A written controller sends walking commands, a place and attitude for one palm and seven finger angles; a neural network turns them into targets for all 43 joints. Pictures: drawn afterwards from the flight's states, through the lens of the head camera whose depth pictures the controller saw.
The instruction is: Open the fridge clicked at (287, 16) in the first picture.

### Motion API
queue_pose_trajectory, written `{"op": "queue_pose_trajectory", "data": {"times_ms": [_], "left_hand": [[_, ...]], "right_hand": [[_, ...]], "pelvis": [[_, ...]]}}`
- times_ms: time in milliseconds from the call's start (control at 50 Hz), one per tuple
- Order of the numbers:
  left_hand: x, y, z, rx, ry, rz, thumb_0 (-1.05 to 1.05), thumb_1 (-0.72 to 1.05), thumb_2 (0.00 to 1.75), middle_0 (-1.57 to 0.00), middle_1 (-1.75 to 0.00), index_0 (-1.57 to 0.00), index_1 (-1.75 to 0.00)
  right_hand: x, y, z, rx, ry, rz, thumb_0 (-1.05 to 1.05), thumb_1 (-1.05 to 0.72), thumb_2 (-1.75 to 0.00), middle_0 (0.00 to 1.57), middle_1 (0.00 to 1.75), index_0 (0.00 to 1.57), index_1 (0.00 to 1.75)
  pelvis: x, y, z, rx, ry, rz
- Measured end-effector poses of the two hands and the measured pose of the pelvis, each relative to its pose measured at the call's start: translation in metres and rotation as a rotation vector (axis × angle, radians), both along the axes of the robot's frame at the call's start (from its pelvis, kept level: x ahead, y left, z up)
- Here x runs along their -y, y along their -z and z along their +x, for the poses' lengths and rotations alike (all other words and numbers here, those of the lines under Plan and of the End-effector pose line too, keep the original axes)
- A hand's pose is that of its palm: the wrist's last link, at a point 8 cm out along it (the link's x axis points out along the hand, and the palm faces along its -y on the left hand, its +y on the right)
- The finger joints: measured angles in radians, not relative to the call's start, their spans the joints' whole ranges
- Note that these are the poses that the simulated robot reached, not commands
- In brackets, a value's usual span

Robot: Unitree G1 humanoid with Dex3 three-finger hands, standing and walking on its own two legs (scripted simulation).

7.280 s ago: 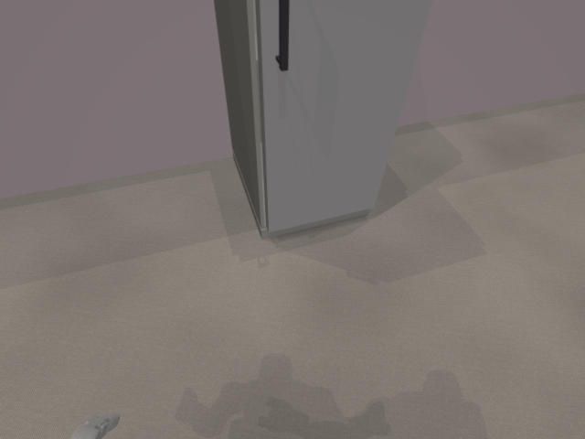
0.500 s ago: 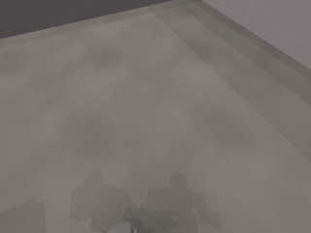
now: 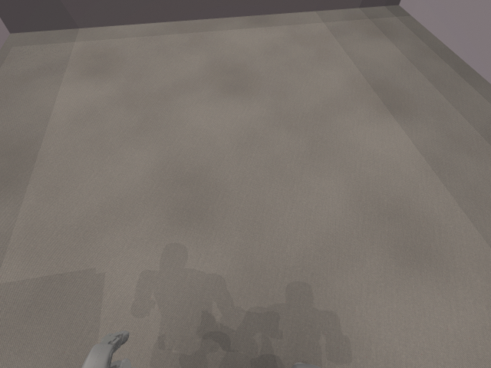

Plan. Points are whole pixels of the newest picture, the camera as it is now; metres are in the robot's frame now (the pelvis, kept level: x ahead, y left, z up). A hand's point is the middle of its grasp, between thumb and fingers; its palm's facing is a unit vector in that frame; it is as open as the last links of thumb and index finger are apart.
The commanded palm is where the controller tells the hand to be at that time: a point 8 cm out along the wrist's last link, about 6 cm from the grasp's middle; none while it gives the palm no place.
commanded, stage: turn to face it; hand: left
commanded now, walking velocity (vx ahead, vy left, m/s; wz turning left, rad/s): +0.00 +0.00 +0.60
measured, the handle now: out of the picture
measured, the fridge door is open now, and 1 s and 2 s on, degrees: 0 0 0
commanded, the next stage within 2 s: none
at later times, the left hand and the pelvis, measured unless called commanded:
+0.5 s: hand out of the picture -0.04 +0.20 -0.17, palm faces +0.36 -0.90 -0.26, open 7.4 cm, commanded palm none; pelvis +0.00 -0.01 +0.00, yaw +20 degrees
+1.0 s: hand out of the picture +0.01 +0.25 -0.14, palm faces +0.57 -0.78 -0.26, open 7.4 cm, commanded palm none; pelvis +0.01 +0.00 +0.00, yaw +36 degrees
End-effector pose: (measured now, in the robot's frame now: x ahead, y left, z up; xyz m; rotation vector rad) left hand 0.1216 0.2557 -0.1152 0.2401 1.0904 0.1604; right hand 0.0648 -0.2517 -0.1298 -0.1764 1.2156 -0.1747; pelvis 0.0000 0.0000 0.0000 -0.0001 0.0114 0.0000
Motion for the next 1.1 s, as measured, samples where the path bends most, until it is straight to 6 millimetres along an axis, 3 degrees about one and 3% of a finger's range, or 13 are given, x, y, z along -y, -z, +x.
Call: {"op": "queue_pose_trajectory", "data": {"times_ms": [100,200,320,420,540,600,720,840,1020,1100], "left_hand": [[0.024,-0.009,-0.006,0.065,-0.027,0.027,0.01,0.91,0.9,-0.2,-0.3,-0.2,-0.3],[0.035,-0.019,-0.042,0.026,-0.114,0.031,0.01,0.9,0.89,-0.2,-0.3,-0.2,-0.3],[0.037,-0.014,-0.091,-0.045,-0.228,0.015,0.01,0.9,0.89,-0.2,-0.3,-0.2,-0.3],[0.03,0.001,-0.142,-0.126,-0.333,-0.014,0.01,0.9,0.89,-0.2,-0.3,-0.2,-0.3],[0.006,0.034,-0.203,-0.216,-0.467,-0.065,0.01,0.9,0.89,-0.2,-0.3,-0.2,-0.3],[-0.006,0.043,-0.221,-0.255,-0.514,-0.076,0.01,0.91,0.89,-0.2,-0.3,-0.2,-0.3],[-0.024,0.028,-0.209,-0.175,-0.554,-0.081,0.01,0.91,0.9,-0.2,-0.3,-0.2,-0.3],[-0.035,0.012,-0.183,-0.058,-0.58,-0.052,0.01,0.91,0.9,-0.2,-0.3,-0.2,-0.3],[-0.02,-0.006,-0.148,0.057,-0.613,0.011,0.01,0.91,0.9,-0.2,-0.3,-0.2,-0.3],[0.001,-0.011,-0.154,0.073,-0.641,0.049,0.01,0.91,0.89,-0.2,-0.3,-0.2,-0.3]], "right_hand": [[0.023,0.02,0.001,-0.038,-0.028,0.029,0.01,-0.9,-0.9,0.2,0.3,0.2,0.3],[0.035,0.014,0.014,-0.063,-0.09,0.038,0.01,-0.91,-0.9,0.2,0.3,0.2,0.3],[0.033,0.009,0.038,-0.088,-0.188,0.026,0.01,-0.91,-0.9,0.19,0.3,0.2,0.3],[0.009,0.004,0.073,-0.071,-0.296,0.002,0.01,-0.91,-0.9,0.19,0.3,0.2,0.3],[-0.045,-0.003,0.125,0.042,-0.448,-0.039,0.01,-0.91,-0.9,0.19,0.3,0.2,0.3],[-0.069,-0.012,0.139,0.095,-0.497,-0.048,0.01,-0.91,-0.9,0.19,0.3,0.2,0.3],[-0.094,-0.026,0.138,0.101,-0.547,-0.054,0.01,-0.91,-0.9,0.2,0.3,0.2,0.3],[-0.099,-0.023,0.129,0.057,-0.577,-0.031,0.01,-0.9,-0.9,0.2,0.3,0.2,0.3],[-0.067,0.003,0.124,-0.049,-0.599,-0.007,0.01,-0.9,-0.9,0.2,0.3,0.2,0.3],[-0.051,0.019,0.136,-0.083,-0.622,-0.001,0.01,-0.9,-0.9,0.2,0.3,0.2,0.3]], "pelvis": [[0.022,0.007,-0.001,0.007,-0.071,0.013],[0.032,-0.004,0.002,0.018,-0.147,0.041],[0.034,-0.007,0.004,0.022,-0.235,0.048],[0.025,-0.005,0.002,0.017,-0.3,0.037],[-0.002,0.012,-0.002,0.006,-0.377,-0.002],[-0.01,0.014,-0.005,0.01,-0.402,0.002],[-0.021,-0.001,-0.007,0.018,-0.468,-0.024],[-0.02,-0.006,-0.004,0.017,-0.536,-0.024],[0.007,-0.001,0.01,0.007,-0.642,-0.007],[0.022,0.006,0.016,0.01,-0.693,0.004]]}}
